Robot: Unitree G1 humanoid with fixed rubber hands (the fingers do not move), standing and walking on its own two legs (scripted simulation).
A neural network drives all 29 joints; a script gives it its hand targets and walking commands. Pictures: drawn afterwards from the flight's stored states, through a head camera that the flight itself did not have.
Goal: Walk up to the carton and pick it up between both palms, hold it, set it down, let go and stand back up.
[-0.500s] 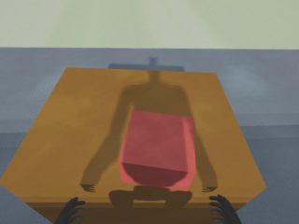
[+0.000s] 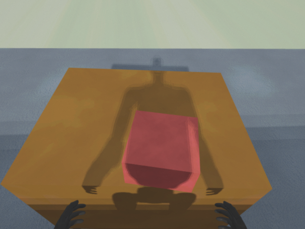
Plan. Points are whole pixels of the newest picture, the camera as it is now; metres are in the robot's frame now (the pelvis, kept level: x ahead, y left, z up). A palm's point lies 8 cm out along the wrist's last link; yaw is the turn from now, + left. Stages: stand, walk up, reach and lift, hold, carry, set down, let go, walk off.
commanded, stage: stand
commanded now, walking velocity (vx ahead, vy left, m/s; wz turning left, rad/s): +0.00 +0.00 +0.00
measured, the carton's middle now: (162, 149) +0.42 -0.04 -0.10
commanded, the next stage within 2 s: none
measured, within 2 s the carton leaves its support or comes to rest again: neither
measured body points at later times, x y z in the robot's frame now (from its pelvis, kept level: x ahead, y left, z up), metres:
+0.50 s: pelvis -0.04 +0.01 -0.01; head -0.06 +0.00 +0.44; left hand +0.04 +0.26 -0.12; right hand +0.04 -0.24 -0.13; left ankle -0.02 +0.13 -0.74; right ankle +0.03 -0.10 -0.74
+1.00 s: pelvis -0.06 +0.00 -0.02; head -0.08 -0.01 +0.43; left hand -0.03 +0.26 -0.13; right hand -0.01 -0.25 -0.15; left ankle -0.02 +0.13 -0.74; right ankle +0.03 -0.11 -0.74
